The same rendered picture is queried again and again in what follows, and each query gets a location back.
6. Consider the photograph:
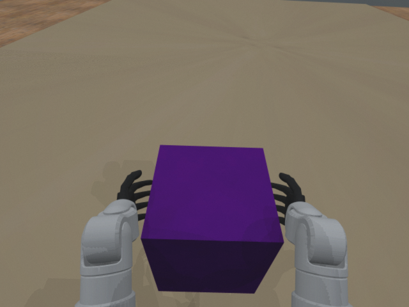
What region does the carton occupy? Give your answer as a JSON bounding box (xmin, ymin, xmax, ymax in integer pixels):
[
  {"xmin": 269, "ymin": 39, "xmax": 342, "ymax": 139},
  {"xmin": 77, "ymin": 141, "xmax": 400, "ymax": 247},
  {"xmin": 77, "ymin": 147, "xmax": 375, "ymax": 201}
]
[{"xmin": 141, "ymin": 145, "xmax": 284, "ymax": 294}]

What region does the robot left hand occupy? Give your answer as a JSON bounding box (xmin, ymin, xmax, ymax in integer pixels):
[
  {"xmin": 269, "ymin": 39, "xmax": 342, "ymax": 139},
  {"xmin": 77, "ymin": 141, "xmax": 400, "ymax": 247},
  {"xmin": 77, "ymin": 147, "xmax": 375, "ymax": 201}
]
[{"xmin": 117, "ymin": 170, "xmax": 153, "ymax": 221}]

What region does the robot left forearm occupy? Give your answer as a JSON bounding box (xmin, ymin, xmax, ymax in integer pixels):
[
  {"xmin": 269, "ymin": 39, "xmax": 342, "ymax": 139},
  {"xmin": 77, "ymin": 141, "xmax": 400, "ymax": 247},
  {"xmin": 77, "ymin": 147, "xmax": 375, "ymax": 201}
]
[{"xmin": 75, "ymin": 199, "xmax": 139, "ymax": 307}]

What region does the robot right forearm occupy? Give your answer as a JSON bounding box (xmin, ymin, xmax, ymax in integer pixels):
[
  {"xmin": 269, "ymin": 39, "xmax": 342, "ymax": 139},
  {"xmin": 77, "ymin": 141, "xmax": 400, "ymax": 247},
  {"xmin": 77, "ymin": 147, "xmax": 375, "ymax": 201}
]
[{"xmin": 285, "ymin": 201, "xmax": 353, "ymax": 307}]

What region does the robot right hand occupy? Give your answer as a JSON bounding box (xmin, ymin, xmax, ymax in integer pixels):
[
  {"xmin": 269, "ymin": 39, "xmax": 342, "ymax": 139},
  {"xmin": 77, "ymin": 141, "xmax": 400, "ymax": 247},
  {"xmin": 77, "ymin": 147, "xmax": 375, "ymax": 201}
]
[{"xmin": 271, "ymin": 173, "xmax": 305, "ymax": 226}]

